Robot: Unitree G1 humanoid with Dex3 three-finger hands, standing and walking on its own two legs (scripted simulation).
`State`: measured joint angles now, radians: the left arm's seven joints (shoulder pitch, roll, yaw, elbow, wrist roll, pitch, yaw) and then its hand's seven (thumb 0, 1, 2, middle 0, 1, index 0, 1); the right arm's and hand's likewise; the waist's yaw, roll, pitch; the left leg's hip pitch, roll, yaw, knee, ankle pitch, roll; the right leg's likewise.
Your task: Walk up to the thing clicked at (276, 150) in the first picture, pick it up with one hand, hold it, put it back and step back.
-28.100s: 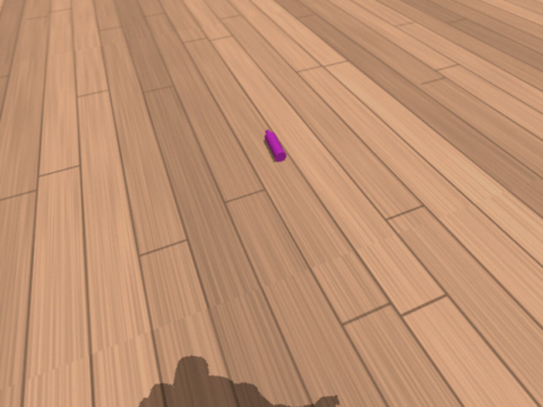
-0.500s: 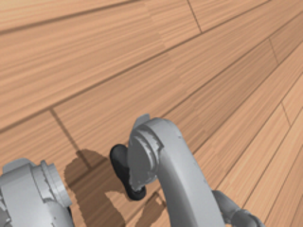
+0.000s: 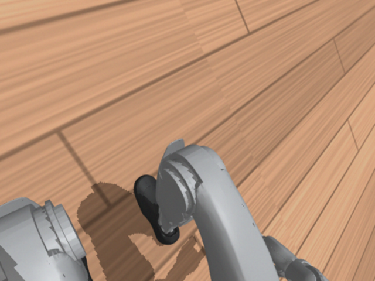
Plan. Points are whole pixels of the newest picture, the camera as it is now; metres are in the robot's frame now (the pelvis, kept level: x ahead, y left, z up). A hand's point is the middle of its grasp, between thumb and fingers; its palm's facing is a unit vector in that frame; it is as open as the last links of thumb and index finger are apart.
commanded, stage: close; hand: left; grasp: from above
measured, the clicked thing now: out of the picture +0.46 +0.44 -0.28
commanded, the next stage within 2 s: settle in 1.30 s
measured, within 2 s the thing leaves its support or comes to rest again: leaves its support in 1.68 s
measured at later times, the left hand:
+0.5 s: hand out of the picture +0.44 +0.39 -0.26, palm faces -0.47 -0.19 -0.86, open 12.0 cm
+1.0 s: hand out of the picture +0.44 +0.39 -0.26, palm faces -0.46 -0.18 -0.87, open 10.0 cm
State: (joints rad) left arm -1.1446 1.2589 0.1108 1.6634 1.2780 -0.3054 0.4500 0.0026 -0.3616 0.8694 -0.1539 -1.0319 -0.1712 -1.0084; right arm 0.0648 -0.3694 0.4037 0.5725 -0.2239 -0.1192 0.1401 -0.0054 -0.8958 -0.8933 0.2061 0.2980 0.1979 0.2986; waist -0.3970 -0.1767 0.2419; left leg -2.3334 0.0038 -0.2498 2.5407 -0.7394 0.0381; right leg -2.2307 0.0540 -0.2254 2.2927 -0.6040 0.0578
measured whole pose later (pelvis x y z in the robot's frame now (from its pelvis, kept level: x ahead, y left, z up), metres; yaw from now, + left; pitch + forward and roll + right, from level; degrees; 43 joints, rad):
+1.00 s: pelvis +0.00 +0.00 +0.00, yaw +0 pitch +28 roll -18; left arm -1.13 1.26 0.12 1.68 1.27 -0.28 0.47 0.00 0.07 0.65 -0.46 -0.84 -0.50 -0.80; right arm 0.06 -0.37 0.41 0.58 -0.22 -0.14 0.15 -0.01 -0.89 -0.89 0.21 0.30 0.20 0.30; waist -0.40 -0.17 0.24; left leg -2.34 0.01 -0.25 2.55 -0.74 0.04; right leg -2.24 0.06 -0.23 2.30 -0.60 0.06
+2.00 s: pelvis +0.00 +0.00 +0.01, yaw +2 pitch +32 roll -17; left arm -1.05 1.12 0.14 1.38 1.23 -0.21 0.26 0.00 0.14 0.44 -0.61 -0.68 -0.65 -0.64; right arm 0.12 -0.37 0.27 0.55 -0.18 -0.06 0.16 0.00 -0.91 -0.89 0.21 0.30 0.20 0.30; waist -0.33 -0.08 0.14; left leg -2.35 -0.01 -0.22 2.49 -0.72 0.04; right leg -2.24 0.03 -0.20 2.27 -0.62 0.04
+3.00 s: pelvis +0.00 +0.00 +0.10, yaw +10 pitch +36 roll -10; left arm -0.72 0.82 0.09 0.88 1.02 -0.23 -0.06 0.01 0.13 0.39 -0.67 -0.61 -0.71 -0.56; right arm 0.17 -0.30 0.05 0.59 -0.03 0.12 0.05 0.00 -0.91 -0.90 0.21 0.30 0.20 0.30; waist -0.16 0.03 -0.12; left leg -2.12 -0.02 -0.08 2.14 -0.66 0.05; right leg -2.06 -0.01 -0.08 2.03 -0.61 0.04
